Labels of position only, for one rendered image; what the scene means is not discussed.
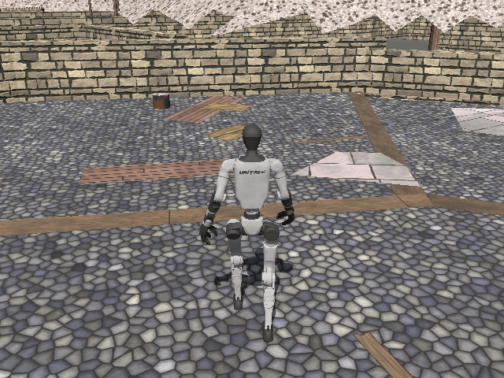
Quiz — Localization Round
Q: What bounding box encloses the right robot upper arm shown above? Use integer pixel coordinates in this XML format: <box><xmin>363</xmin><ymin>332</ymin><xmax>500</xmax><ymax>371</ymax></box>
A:
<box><xmin>269</xmin><ymin>158</ymin><xmax>290</xmax><ymax>201</ymax></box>

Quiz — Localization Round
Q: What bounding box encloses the robot left thigh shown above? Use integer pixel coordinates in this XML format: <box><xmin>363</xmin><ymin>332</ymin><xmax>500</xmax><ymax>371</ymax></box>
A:
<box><xmin>226</xmin><ymin>219</ymin><xmax>243</xmax><ymax>266</ymax></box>

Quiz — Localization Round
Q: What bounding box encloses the right robot shin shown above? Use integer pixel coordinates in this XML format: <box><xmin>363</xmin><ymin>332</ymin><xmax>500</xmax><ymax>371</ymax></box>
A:
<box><xmin>263</xmin><ymin>272</ymin><xmax>276</xmax><ymax>330</ymax></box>

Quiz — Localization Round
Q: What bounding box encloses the robot left forearm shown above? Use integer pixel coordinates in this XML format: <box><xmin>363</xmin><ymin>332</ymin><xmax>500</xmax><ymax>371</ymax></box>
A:
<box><xmin>202</xmin><ymin>191</ymin><xmax>221</xmax><ymax>227</ymax></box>

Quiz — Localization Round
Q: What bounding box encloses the left robot upper arm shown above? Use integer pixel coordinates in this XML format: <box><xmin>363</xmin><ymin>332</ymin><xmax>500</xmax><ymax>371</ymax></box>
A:
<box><xmin>213</xmin><ymin>158</ymin><xmax>235</xmax><ymax>203</ymax></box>

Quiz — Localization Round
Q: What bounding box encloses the right robot hand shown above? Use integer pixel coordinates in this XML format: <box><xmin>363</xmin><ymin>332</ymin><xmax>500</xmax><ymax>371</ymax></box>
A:
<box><xmin>276</xmin><ymin>211</ymin><xmax>295</xmax><ymax>225</ymax></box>

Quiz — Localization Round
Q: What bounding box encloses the left robot hand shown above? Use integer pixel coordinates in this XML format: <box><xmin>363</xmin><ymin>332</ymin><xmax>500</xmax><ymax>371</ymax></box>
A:
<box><xmin>199</xmin><ymin>224</ymin><xmax>217</xmax><ymax>245</ymax></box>

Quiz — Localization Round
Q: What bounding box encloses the robot right forearm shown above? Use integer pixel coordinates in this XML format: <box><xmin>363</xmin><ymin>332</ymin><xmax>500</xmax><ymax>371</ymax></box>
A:
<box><xmin>281</xmin><ymin>189</ymin><xmax>295</xmax><ymax>215</ymax></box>

